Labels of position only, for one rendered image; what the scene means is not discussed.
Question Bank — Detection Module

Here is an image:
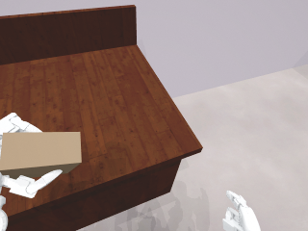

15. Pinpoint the right robot hand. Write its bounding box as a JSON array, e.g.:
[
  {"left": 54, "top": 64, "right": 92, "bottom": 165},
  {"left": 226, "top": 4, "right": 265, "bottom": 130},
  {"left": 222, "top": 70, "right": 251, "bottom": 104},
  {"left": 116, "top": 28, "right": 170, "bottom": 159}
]
[{"left": 222, "top": 191, "right": 261, "bottom": 231}]

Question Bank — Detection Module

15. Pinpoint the left robot hand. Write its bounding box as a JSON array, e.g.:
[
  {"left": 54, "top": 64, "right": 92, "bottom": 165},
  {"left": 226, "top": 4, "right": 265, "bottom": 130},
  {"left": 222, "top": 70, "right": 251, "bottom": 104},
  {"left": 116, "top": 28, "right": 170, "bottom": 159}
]
[{"left": 0, "top": 113, "right": 63, "bottom": 198}]

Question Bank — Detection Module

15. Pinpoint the table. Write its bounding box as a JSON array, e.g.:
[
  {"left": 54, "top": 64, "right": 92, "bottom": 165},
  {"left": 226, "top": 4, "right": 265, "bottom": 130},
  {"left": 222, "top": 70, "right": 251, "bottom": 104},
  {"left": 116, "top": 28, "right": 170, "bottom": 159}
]
[{"left": 0, "top": 5, "right": 203, "bottom": 231}]

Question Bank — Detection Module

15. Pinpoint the sponge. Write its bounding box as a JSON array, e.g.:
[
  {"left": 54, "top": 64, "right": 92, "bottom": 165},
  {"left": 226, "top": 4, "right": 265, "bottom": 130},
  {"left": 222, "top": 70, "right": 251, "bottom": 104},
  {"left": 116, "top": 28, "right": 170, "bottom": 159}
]
[{"left": 0, "top": 132, "right": 82, "bottom": 180}]

